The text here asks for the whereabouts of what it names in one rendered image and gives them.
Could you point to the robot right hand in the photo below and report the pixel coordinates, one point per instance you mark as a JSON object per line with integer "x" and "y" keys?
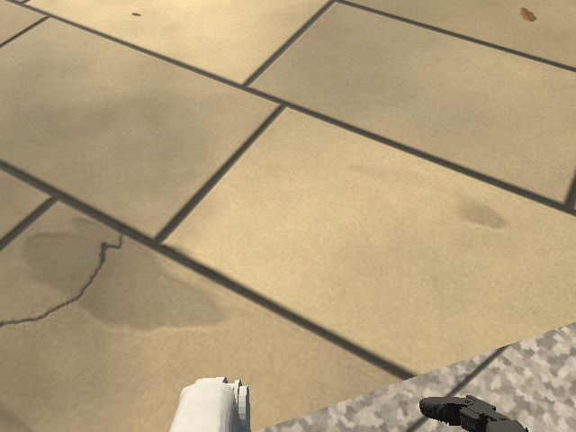
{"x": 470, "y": 413}

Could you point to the robot left thigh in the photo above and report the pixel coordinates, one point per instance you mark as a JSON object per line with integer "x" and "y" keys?
{"x": 213, "y": 405}

